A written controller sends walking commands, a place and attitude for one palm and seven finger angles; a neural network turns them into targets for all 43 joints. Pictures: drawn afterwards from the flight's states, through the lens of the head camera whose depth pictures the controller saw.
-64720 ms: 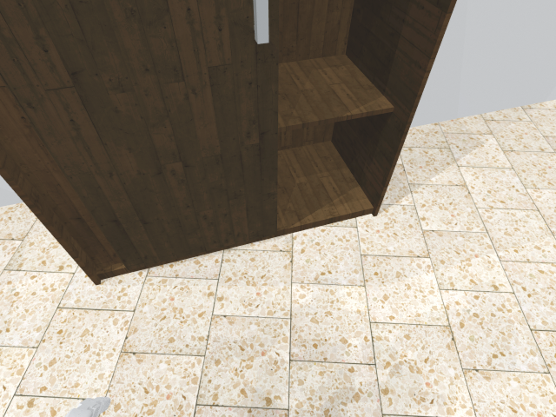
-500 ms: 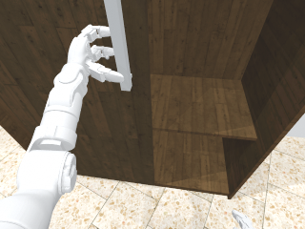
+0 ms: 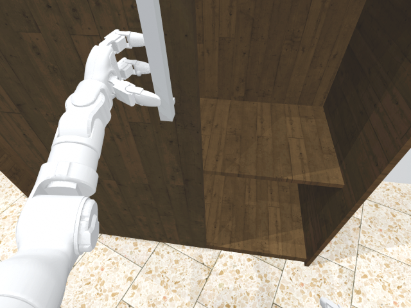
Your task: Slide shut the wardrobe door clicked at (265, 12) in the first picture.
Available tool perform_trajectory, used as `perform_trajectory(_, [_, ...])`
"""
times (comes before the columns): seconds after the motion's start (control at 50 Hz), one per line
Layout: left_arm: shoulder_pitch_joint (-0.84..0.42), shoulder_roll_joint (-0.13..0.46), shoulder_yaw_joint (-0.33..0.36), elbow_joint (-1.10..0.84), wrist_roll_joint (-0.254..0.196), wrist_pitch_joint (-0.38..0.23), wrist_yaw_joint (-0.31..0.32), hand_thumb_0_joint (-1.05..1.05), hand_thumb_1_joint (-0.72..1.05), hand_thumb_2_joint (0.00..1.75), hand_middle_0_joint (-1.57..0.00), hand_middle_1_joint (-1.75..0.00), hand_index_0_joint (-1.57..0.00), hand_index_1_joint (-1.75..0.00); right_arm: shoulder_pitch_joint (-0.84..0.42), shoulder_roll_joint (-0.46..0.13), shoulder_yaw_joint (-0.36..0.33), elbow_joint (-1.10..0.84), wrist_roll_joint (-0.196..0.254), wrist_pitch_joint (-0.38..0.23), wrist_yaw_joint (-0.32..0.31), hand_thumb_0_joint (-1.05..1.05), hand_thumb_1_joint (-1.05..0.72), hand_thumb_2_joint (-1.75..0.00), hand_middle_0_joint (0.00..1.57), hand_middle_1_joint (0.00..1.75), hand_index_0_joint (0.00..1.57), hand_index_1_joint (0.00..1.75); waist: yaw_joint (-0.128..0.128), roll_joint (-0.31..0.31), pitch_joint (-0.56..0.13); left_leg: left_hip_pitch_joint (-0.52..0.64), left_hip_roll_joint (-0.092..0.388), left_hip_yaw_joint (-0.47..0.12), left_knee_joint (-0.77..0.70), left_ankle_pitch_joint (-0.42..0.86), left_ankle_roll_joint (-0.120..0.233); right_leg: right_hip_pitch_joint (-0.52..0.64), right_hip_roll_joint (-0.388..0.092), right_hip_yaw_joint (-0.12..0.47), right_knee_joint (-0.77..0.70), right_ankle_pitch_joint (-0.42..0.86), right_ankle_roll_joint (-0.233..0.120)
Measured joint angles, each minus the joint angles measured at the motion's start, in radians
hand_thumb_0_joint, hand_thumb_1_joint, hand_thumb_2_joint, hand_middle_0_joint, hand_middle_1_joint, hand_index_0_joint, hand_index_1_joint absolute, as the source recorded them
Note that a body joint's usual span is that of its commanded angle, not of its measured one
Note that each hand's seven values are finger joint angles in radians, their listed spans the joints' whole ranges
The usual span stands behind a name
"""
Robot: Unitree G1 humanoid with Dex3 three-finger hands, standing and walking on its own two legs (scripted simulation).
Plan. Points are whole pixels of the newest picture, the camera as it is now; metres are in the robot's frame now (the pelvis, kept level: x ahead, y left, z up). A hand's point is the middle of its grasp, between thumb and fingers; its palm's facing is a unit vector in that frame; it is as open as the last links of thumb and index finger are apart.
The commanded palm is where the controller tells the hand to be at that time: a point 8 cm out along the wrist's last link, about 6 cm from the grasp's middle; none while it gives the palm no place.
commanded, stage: move the hooked fingers beside the handle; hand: left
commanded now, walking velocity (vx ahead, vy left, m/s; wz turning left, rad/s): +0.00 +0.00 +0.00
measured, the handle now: (160, 48) +0.49 +0.11 +0.27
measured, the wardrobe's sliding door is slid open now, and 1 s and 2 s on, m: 0.47 0.47 0.47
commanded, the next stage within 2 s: none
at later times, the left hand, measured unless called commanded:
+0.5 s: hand (136, 73) +0.45 +0.15 +0.25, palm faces -0.06 -1.00 -0.04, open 13.7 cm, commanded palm +0.45 +0.20 +0.23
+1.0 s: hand (134, 73) +0.45 +0.16 +0.25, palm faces -0.08 -1.00 -0.03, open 13.8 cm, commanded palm +0.44 +0.22 +0.23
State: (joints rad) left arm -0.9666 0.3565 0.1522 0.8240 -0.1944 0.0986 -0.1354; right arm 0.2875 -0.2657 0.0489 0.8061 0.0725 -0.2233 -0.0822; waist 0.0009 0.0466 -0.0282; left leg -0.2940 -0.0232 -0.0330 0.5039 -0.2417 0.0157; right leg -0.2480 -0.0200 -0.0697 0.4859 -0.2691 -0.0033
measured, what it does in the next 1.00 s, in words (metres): stands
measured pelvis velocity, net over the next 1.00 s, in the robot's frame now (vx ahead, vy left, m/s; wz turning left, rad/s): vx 0.00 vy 0.00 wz -0.04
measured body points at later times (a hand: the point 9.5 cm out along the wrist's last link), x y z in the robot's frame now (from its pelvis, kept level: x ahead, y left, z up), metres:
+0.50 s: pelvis -0.01 +0.00 +0.00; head +0.00 -0.02 +0.45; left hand +0.45 +0.21 +0.25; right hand +0.08 -0.26 -0.12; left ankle +0.01 +0.11 -0.74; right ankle -0.01 -0.12 -0.74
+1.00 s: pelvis +0.00 +0.00 +0.00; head +0.00 -0.02 +0.45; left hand +0.45 +0.21 +0.25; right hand +0.09 -0.26 -0.11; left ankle +0.01 +0.11 -0.74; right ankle -0.01 -0.12 -0.74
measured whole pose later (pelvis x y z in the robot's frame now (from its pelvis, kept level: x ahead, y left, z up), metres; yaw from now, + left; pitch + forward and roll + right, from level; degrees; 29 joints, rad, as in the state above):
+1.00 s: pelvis +0.00 +0.00 +0.00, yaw -2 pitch +2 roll -1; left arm -0.89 0.43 0.27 0.80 -0.18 0.09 -0.25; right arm 0.31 -0.28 0.05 0.73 0.08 -0.18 -0.08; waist -0.04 0.05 -0.04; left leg -0.29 0.00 0.00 0.50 -0.25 0.01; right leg -0.26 0.00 -0.03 0.47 -0.25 -0.01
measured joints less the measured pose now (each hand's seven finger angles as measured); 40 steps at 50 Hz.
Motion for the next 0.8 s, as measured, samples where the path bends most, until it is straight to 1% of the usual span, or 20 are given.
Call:
perform_trajectory(0.12, [-0.008, 0.022, 0.013, 0.031, 0.0, -0.009, -0.03, -0.02, -0.5, 0.3, -0.36, -1.31, -0.35, -1.23, 0.003, 0.001, 0.005, -0.006, 0.002, 0.003, -0.004, 0.01, -0.91, -0.9, 0.2, 0.3, 0.2, 0.3, -0.009, -0.001, -0.002, -0.005, 0.005, 0.004, 0.003, 0.0, -0.001, -0.006, 0.005, 0.004, 0.001, 0.003, -0.001])
perform_trajectory(0.4, [-0.018, 0.049, 0.043, 0.071, 0.003, -0.031, -0.066, -0.02, -0.5, 0.3, -0.39, -1.27, -0.35, -1.22, 0.017, -0.008, 0.002, -0.018, 0.003, -0.001, -0.002, 0.01, -0.91, -0.9, 0.2, 0.3, 0.2, 0.3, -0.022, 0.0, -0.006, -0.023, 0.012, 0.01, 0.01, 0.003, -0.002, -0.026, 0.011, 0.011, 0.004, 0.011, -0.002])
perform_trajectory(0.54, [-0.002, 0.06, 0.064, 0.063, 0.004, -0.034, -0.083, -0.02, -0.5, 0.3, -0.4, -1.25, -0.34, -1.22, 0.025, -0.011, 0.0, -0.029, 0.005, 0.006, 0.001, 0.01, -0.91, -0.9, 0.2, 0.3, 0.2, 0.3, -0.031, 0.001, -0.008, -0.023, 0.016, 0.016, 0.011, 0.001, -0.002, -0.025, 0.016, 0.017, -0.001, 0.015, -0.002])
perform_trajectory(0.8, [0.033, 0.07, 0.095, 0.025, 0.01, -0.022, -0.101, -0.02, -0.5, 0.3, -0.42, -1.22, -0.34, -1.21, 0.029, -0.011, -0.003, -0.051, 0.005, 0.02, 0.004, 0.01, -0.91, -0.9, 0.2, 0.3, 0.2, 0.3, -0.04, 0.004, -0.012, -0.015, 0.021, 0.026, 0.005, 0.0, -0.001, -0.021, 0.021, 0.028, -0.01, 0.02, -0.002])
